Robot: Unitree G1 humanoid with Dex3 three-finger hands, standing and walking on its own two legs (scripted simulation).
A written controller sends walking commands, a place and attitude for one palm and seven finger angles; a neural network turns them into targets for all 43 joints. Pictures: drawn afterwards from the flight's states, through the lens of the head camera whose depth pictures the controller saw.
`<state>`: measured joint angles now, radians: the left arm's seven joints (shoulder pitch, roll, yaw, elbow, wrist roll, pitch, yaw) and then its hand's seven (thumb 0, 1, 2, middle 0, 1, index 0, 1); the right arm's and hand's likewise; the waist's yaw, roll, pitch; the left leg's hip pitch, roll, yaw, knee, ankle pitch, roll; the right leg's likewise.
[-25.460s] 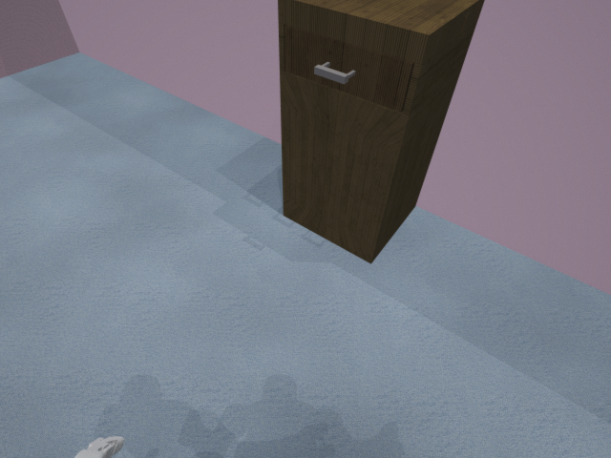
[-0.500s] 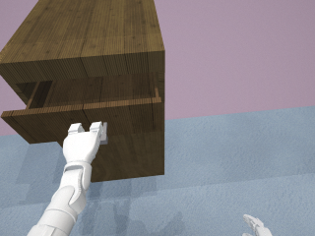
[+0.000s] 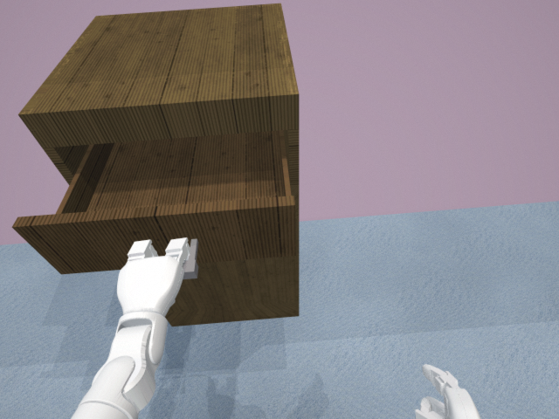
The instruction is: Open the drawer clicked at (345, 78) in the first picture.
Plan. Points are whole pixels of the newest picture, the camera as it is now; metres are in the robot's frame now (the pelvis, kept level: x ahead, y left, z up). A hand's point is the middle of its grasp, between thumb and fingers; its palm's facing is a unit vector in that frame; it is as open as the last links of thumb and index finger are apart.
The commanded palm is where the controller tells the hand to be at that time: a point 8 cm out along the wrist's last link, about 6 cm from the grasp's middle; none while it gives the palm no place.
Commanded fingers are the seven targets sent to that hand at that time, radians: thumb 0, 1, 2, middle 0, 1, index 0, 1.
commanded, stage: pull the drawer open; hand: left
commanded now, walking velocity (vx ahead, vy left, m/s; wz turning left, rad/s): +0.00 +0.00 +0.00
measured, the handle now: (164, 259) +0.35 +0.21 +0.02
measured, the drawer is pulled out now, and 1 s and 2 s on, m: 0.19 0.29 0.30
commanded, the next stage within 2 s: open the thumb to release the handle in 1.18 s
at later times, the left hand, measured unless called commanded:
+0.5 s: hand (160, 334) +0.24 +0.19 +0.00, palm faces +0.02 -0.09 -1.00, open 5.3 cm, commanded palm +0.20 +0.20 +0.05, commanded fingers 0.00 0.90 0.90 -0.40 -1.35 -0.40 -1.35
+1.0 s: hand (154, 369) +0.19 +0.19 +0.00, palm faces +0.01 -0.11 -0.99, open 5.3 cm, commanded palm +0.14 +0.20 +0.05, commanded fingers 0.00 0.90 0.90 -0.40 -1.35 -0.40 -1.35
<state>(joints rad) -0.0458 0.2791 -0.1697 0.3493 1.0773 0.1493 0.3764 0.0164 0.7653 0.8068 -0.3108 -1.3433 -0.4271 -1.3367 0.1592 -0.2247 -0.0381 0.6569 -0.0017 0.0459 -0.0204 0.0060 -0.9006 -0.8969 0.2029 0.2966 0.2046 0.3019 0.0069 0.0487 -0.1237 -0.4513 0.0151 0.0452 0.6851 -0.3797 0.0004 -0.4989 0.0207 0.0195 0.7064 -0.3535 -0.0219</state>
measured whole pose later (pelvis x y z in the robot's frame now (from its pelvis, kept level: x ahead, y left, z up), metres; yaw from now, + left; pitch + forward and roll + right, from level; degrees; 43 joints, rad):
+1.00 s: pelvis +0.00 -0.01 -0.01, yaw -1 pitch +7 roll +1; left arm 0.47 0.28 -0.18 -0.10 1.11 0.11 0.43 0.03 0.76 0.80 -0.28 -1.36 -0.46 -1.30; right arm 0.11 -0.22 -0.02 0.60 -0.03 0.03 0.04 0.01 -0.90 -0.90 0.20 0.30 0.20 0.30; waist 0.05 0.05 -0.12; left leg -0.45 0.02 0.05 0.75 -0.43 -0.01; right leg -0.51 0.03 0.03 0.79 -0.40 -0.03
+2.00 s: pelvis -0.03 -0.02 +0.00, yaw +2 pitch +4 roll +1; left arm 0.24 0.29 -0.22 0.11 1.09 0.09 0.44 0.00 -0.46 0.31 -0.35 -1.29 -0.45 -1.27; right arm 0.09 -0.23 -0.02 0.67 -0.01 0.02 -0.06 0.01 -0.90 -0.90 0.20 0.30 0.20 0.30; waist 0.07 0.05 -0.07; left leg -0.43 0.01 0.01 0.70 -0.34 -0.02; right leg -0.47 0.02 -0.01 0.73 -0.33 -0.04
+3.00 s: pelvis +0.00 -0.01 +0.00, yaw +2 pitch +6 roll +1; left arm 0.33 0.32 -0.23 0.00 1.09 0.02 0.43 0.00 -0.49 0.30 -0.50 -1.04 -0.52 -1.06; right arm 0.09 -0.22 -0.04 0.69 -0.04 -0.02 -0.03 0.01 -0.90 -0.90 0.20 0.30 0.20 0.30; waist 0.10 0.07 -0.06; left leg -0.40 0.00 0.00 0.66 -0.36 -0.01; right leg -0.44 0.01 -0.01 0.69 -0.36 -0.03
